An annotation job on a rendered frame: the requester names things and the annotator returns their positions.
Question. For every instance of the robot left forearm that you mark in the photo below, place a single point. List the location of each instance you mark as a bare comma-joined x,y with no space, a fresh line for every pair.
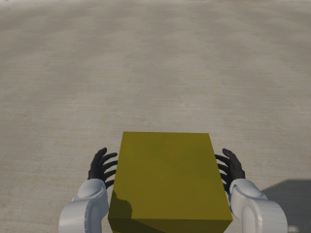
87,209

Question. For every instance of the robot right hand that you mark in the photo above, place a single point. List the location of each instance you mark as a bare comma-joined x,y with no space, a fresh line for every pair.
233,170

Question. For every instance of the robot left hand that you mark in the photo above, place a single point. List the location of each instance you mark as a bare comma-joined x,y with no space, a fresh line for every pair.
97,167

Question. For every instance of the robot right forearm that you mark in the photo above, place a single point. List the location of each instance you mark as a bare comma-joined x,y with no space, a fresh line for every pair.
256,213

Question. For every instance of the carton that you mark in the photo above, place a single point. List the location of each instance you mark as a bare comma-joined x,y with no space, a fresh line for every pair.
168,182

